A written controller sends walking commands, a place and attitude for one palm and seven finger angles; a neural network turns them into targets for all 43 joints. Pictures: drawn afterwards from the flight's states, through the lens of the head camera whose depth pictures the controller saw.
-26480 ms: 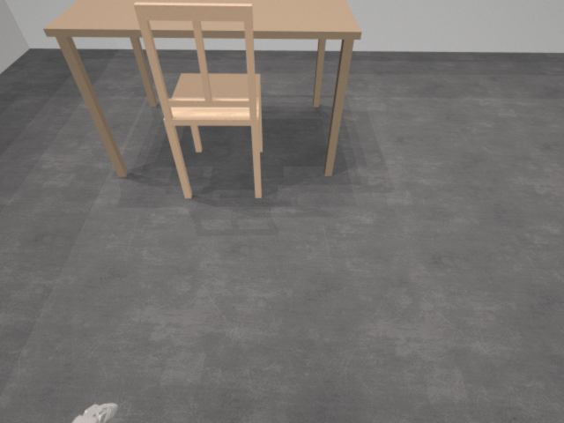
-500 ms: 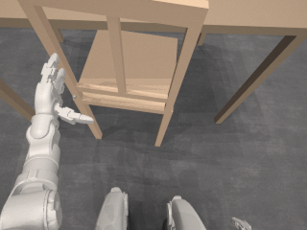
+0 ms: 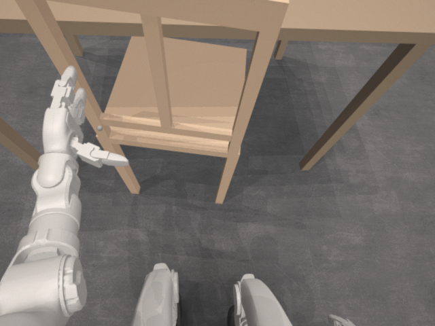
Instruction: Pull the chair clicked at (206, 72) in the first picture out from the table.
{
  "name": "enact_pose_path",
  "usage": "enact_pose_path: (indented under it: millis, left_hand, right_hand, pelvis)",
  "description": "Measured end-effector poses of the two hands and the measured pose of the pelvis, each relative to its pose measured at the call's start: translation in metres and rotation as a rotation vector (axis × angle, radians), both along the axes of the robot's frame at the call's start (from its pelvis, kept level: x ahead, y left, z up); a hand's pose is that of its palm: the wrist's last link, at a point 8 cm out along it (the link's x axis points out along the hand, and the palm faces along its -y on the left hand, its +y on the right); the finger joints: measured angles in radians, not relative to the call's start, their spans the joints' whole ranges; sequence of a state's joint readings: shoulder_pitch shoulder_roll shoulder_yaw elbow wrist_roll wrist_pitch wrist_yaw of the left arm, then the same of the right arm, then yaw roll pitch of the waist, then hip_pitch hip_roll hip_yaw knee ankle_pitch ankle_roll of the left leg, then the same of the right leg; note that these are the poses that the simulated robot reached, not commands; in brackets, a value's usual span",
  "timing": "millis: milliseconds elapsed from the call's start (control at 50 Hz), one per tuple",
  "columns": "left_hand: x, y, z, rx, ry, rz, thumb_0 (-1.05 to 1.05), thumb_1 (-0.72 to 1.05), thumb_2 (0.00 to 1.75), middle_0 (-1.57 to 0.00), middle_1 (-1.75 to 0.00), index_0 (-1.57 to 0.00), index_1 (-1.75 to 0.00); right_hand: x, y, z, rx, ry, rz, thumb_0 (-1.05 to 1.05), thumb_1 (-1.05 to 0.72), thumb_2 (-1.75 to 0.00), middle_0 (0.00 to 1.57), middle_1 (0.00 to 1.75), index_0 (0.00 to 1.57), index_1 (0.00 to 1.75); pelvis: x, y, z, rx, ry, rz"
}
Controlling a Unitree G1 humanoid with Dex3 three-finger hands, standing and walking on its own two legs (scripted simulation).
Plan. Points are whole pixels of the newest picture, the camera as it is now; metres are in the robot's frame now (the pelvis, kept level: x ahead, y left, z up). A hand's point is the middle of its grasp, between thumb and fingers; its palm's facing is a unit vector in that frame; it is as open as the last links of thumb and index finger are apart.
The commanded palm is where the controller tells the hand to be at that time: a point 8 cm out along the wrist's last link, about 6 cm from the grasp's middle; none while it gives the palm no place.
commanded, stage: push the fingers through the gap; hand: left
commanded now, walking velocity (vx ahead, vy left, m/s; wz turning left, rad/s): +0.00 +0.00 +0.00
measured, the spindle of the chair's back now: (160, 81) +0.56 +0.10 +0.04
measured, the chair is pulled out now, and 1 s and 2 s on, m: -0.05 -0.05 -0.05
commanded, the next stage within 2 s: hook a spindle and tug to test in 0.04 s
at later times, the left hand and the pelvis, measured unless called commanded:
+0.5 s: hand (103, 127) +0.46 +0.20 +0.03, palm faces +0.07 -1.00 -0.02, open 15.4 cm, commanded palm +0.43 +0.24 +0.03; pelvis +0.00 +0.00 +0.00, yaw +0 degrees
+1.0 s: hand (102, 127) +0.46 +0.20 +0.03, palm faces +0.07 -1.00 -0.03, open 5.7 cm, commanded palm +0.43 +0.24 +0.03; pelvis +0.01 +0.00 +0.00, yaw +0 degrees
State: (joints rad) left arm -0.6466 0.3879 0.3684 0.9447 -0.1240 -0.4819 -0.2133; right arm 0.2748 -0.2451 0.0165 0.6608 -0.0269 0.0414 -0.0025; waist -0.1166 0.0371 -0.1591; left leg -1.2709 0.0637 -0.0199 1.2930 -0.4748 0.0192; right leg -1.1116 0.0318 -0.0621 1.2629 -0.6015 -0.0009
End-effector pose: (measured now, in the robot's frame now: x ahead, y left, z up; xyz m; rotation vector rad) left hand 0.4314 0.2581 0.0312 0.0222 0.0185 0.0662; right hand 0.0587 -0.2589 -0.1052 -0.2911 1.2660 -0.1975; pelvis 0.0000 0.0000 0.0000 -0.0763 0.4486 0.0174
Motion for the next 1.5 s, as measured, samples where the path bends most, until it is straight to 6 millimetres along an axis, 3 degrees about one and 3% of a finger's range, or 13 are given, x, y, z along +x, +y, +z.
enact_pose_path:
  millis: [260,380,540,720,840,1020,1120,1500]
  left_hand:
    - [0.001,-0.003,0.002,0.005,-0.005,0.005,-0.01,-0.50,0.30,-0.07,-0.13,-0.08,-0.13]
    - [0.001,-0.005,0.003,0.007,-0.005,-0.004,-0.01,-0.50,0.30,-0.14,-0.33,-0.15,-0.33]
    - [0.003,-0.005,-0.001,0.003,0.005,0.004,-0.01,-0.47,0.31,-0.26,-0.72,-0.27,-0.72]
    - [0.006,-0.006,0.001,0.002,-0.003,-0.007,-0.01,-0.15,0.45,-0.41,-1.19,-0.42,-1.19]
    - [0.004,-0.006,-0.001,0.000,0.005,-0.005,0.00,0.15,0.58,-0.47,-1.36,-0.48,-1.36]
    - [0.002,-0.005,0.000,0.003,0.002,0.000,0.01,0.63,0.78,-0.49,-1.44,-0.50,-1.44]
    - [-0.001,-0.009,0.002,0.003,-0.007,-0.014,0.01,0.79,0.85,-0.49,-1.45,-0.50,-1.45]
    - [-0.036,-0.005,0.001,-0.003,0.000,-0.003,0.02,0.90,0.90,-0.50,-1.45,-0.51,-1.45]
  right_hand:
    - [0.001,-0.001,0.000,0.005,-0.005,-0.004,0.00,-0.90,-0.90,0.20,0.30,0.20,0.30]
    - [0.003,0.000,0.000,0.012,-0.001,-0.004,0.00,-0.90,-0.90,0.20,0.30,0.20,0.30]
    - [0.008,0.000,0.001,0.010,-0.008,-0.005,0.00,-0.90,-0.90,0.20,0.30,0.20,0.30]
    - [0.011,0.002,0.001,0.012,-0.003,-0.003,0.00,-0.90,-0.90,0.20,0.30,0.20,0.30]
    - [0.012,0.004,0.002,0.016,-0.010,-0.007,0.00,-0.90,-0.90,0.20,0.30,0.20,0.30]
    - [0.013,0.005,0.003,0.016,-0.015,0.001,0.00,-0.90,-0.90,0.20,0.30,0.20,0.30]
    - [0.012,0.006,0.003,0.020,-0.016,-0.003,0.00,-0.90,-0.90,0.20,0.30,0.20,0.30]
    - [0.031,0.006,0.009,0.029,-0.090,0.022,0.00,-0.90,-0.90,0.20,0.30,0.20,0.30]
  pelvis:
    - [0.001,-0.001,0.000,0.004,-0.001,-0.004]
    - [0.003,-0.001,0.001,0.004,-0.001,-0.002]
    - [0.005,-0.001,0.002,0.005,0.001,-0.004]
    - [0.007,0.001,0.002,0.004,0.003,-0.003]
    - [0.008,0.002,0.004,0.004,0.002,-0.004]
    - [0.007,0.003,0.003,0.002,-0.001,-0.001]
    - [0.006,0.004,0.004,0.002,-0.004,-0.003]
    - [0.005,0.001,0.008,0.008,-0.033,0.002]
